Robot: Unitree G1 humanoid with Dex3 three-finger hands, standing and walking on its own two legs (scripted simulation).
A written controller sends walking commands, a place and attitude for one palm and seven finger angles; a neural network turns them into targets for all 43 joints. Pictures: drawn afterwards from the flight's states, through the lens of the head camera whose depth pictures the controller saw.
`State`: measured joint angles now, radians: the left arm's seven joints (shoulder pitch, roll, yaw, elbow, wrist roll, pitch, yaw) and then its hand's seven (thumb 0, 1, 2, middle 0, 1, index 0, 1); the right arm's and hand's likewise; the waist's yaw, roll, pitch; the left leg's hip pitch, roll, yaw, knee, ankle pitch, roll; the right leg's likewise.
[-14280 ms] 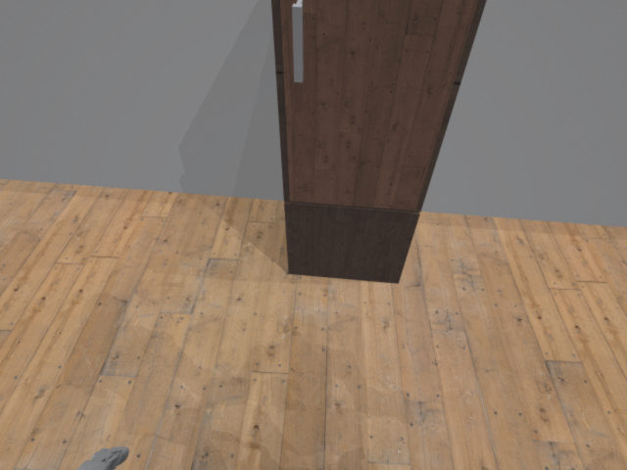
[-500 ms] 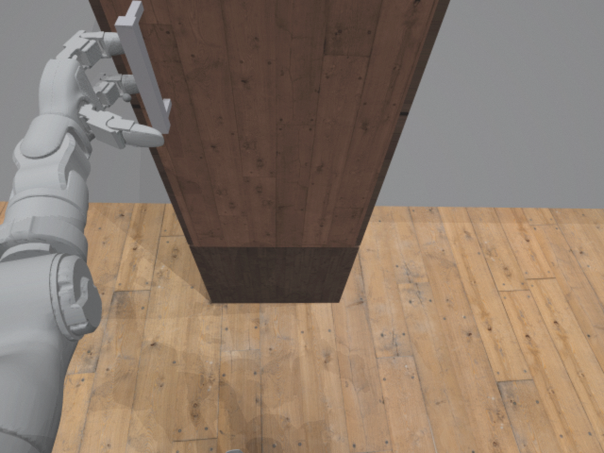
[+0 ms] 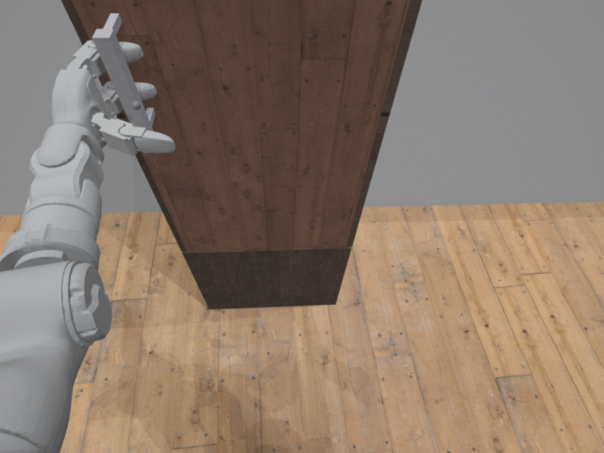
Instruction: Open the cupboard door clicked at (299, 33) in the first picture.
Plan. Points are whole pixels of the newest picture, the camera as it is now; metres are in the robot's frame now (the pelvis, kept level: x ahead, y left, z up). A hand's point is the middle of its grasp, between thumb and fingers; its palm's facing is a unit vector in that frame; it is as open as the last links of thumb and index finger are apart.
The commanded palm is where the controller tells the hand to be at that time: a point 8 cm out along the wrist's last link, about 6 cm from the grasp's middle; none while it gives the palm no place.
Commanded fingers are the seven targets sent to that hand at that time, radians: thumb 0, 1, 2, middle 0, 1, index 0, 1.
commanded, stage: slide the fingers in behind the handle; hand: left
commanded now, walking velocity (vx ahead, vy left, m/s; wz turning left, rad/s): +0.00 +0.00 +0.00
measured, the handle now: (131, 83) +0.57 +0.18 +0.17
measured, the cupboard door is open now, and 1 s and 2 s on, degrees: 0 0 23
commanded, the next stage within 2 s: close the thumb around the handle in 0.40 s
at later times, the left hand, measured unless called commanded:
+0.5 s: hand (142, 108) +0.52 +0.16 +0.16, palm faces -0.02 -1.00 +0.02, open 13.9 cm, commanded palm +0.49 +0.21 +0.16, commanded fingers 0.00 -0.44 0.32 -0.30 -1.21 -0.30 -1.21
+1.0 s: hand (139, 109) +0.51 +0.16 +0.17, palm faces -0.01 -1.00 +0.01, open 7.6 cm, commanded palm +0.49 +0.21 +0.16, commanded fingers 0.00 0.90 0.90 -0.40 -1.35 -0.40 -1.35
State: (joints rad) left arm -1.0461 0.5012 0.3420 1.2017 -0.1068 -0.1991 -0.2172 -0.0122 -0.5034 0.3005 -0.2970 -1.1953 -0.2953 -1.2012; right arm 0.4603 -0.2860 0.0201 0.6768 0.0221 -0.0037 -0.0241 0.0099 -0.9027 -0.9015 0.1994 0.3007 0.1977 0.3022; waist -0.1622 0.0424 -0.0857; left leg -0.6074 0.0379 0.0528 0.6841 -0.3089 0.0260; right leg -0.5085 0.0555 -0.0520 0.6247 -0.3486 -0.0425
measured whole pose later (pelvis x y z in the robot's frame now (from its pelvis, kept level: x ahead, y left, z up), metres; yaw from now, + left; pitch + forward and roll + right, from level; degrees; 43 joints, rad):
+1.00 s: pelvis +0.00 +0.01 +0.00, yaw +1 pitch +12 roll -2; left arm -1.08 0.46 0.31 1.24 -0.11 -0.19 -0.18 0.00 0.42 0.70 -0.36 -1.29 -0.36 -1.30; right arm 0.42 -0.28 0.02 0.68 0.02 -0.02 -0.02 0.01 -0.90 -0.90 0.20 0.30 0.20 0.30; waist -0.15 0.04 -0.08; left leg -0.60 0.02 0.05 0.69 -0.31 0.03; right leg -0.50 0.04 -0.06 0.64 -0.35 -0.03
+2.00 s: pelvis +0.00 -0.01 +0.01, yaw -1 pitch +3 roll +0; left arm -0.33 0.07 0.14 0.22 -0.20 0.11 0.10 0.02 0.70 0.76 -0.36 -1.34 -0.34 -1.28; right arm 0.22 -0.24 0.01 0.58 0.05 0.01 0.00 0.01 -0.90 -0.90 0.20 0.30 0.19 0.30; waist -0.01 0.05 -0.11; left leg -0.32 0.02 0.08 0.55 -0.28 0.02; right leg -0.25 0.05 -0.02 0.53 -0.33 -0.05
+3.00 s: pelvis -0.01 -0.02 +0.02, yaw +4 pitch -4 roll +0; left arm -0.15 -0.13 -0.25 -0.05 -0.01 0.27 0.53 0.00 -0.34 0.37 -0.31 -1.17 -0.31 -1.17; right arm 0.11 -0.17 0.02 0.66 -0.02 0.10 0.01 0.02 -0.90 -0.90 0.20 0.30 0.19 0.30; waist 0.03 0.06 -0.02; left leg -0.20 0.01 0.00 0.50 -0.23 0.00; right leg -0.10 0.04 -0.10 0.47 -0.31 -0.07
